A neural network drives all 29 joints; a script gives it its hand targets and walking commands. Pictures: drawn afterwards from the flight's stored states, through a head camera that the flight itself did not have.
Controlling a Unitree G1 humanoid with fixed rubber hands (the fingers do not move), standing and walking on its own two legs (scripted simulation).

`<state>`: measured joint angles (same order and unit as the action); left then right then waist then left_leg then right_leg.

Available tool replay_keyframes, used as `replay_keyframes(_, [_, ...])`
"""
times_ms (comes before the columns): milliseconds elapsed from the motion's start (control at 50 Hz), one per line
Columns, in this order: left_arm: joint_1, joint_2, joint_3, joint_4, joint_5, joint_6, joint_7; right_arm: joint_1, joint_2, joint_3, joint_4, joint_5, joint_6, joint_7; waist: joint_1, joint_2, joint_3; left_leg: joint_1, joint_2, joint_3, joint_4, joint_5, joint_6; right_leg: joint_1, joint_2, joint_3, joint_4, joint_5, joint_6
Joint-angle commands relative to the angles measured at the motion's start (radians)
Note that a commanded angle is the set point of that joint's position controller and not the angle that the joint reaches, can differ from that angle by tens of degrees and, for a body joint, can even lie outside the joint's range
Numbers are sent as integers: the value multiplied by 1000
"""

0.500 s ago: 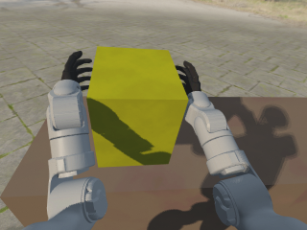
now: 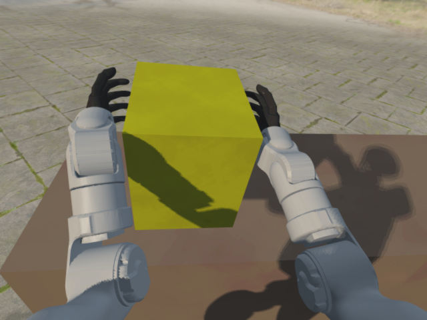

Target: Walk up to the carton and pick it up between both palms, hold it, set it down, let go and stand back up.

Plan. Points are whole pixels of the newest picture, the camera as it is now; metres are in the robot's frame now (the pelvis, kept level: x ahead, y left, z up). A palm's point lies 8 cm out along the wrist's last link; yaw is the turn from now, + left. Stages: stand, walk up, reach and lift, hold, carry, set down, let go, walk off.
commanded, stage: hold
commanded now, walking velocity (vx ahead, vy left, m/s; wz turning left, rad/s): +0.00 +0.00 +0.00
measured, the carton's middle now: (186, 147) +0.39 +0.02 +0.19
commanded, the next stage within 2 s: set down in 1.78 s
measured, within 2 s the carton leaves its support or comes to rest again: neither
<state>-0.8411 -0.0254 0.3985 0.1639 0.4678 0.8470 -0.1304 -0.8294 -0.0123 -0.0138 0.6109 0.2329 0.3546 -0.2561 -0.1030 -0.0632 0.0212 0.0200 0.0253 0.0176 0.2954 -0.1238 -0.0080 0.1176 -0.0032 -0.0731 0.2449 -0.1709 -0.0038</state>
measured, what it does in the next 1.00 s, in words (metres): stands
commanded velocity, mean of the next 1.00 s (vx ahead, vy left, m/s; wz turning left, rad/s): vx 0.00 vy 0.00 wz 0.00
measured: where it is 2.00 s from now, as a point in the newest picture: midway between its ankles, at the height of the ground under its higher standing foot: outside the picture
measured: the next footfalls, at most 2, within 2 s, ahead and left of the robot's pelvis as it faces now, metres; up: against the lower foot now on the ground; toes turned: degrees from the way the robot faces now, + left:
none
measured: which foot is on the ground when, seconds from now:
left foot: down 0.00-1.00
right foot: down 0.00-1.00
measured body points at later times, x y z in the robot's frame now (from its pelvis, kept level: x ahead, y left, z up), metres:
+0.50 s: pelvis +0.00 -0.01 +0.00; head -0.07 +0.02 +0.44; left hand +0.38 +0.15 +0.26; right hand +0.38 -0.13 +0.24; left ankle +0.04 +0.12 -0.75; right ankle -0.01 -0.11 -0.75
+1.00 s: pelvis +0.00 +0.00 +0.00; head -0.07 +0.02 +0.44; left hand +0.38 +0.15 +0.26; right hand +0.38 -0.13 +0.24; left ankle +0.04 +0.12 -0.75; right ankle -0.01 -0.11 -0.75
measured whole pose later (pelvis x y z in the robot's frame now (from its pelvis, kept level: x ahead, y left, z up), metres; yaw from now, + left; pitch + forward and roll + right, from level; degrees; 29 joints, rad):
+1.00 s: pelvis +0.00 +0.00 +0.00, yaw -1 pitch -10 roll -1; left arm -0.80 -0.03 0.39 0.13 0.44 0.86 -0.12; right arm -0.81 -0.03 0.02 0.57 0.26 0.40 -0.28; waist -0.10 -0.06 0.01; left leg 0.01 0.03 0.02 0.30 -0.13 -0.01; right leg 0.10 0.00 -0.06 0.25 -0.18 -0.01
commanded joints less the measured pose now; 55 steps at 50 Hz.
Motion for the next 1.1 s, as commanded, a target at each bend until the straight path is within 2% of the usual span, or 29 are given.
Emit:
replay_keyframes(0, [-422,-545,-426,26,-176,-21,-113,-710,491,278,-297,91,-28,78,-27,69,-239,80,-47,62,-20,138,3,-29,77,-33,-23,110,42])
replay_keyframes(180, [-433,-546,-455,-38,-192,-29,-101,-719,529,342,-353,121,-26,65,-8,74,-301,137,-58,49,19,209,0,-31,70,-28,-17,191,57])
replay_keyframes(300, [-432,-536,-439,-14,-182,-26,-104,-709,532,332,-330,108,-14,64,0,60,-253,112,-58,54,-5,142,11,-46,65,-22,-26,153,61])
replay_keyframes(540, [-445,-539,-434,6,-191,-23,-118,-716,524,313,-319,114,4,58,-15,60,-257,100,-59,55,-7,126,6,-42,65,-18,-25,160,62])
replay_keyframes(880, [-445,-550,-449,-13,-193,-23,-105,-716,513,312,-318,118,3,70,-9,77,-261,98,-50,52,-9,147,-2,-52,75,-21,-23,113,47])
replay_keyframes(1080, [-443,-545,-446,-12,-195,-26,-106,-714,524,320,-324,117,2,64,-11,67,-271,108,-56,51,-2,148,3,-47,70,-19,-24,148,56])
